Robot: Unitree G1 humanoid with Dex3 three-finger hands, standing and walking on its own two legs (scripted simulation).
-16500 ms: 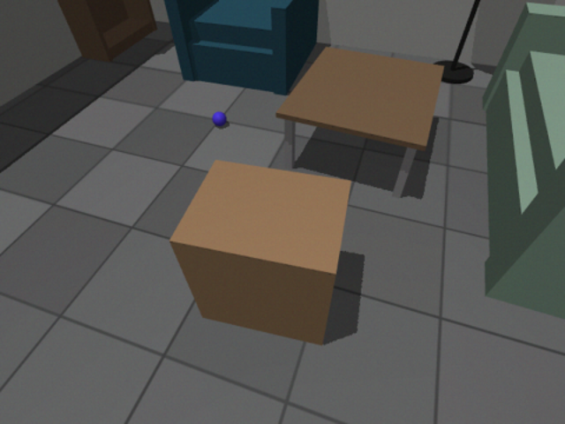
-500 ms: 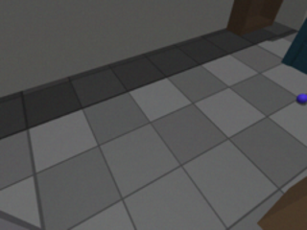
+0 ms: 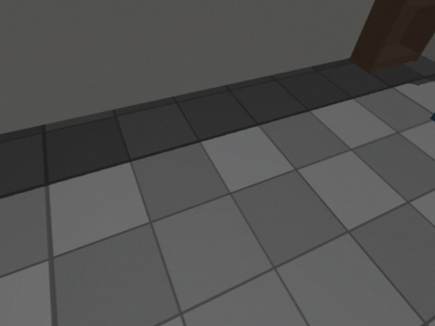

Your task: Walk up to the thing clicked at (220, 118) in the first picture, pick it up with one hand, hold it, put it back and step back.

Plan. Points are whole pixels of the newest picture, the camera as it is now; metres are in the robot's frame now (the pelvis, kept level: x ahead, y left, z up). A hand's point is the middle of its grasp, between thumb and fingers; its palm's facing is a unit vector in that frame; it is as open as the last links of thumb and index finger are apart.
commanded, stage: walk up
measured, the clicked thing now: out of the picture +1.05 -1.50 -0.73
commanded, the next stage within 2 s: none
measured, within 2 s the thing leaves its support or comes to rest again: neither
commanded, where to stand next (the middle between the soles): +0.83 -0.04 m, yaw +1 degrees
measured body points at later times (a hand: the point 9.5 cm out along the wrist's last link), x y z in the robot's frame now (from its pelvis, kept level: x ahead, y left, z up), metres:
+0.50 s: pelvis +0.24 -0.05 +0.00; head +0.26 -0.07 +0.45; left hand +0.34 +0.26 -0.09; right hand +0.30 -0.37 -0.13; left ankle +0.21 +0.10 -0.65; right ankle +0.27 -0.16 -0.74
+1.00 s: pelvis +0.45 -0.02 +0.00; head +0.47 +0.01 +0.45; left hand +0.50 +0.30 -0.13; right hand +0.53 -0.33 -0.09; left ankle +0.48 +0.09 -0.74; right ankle +0.50 -0.17 -0.68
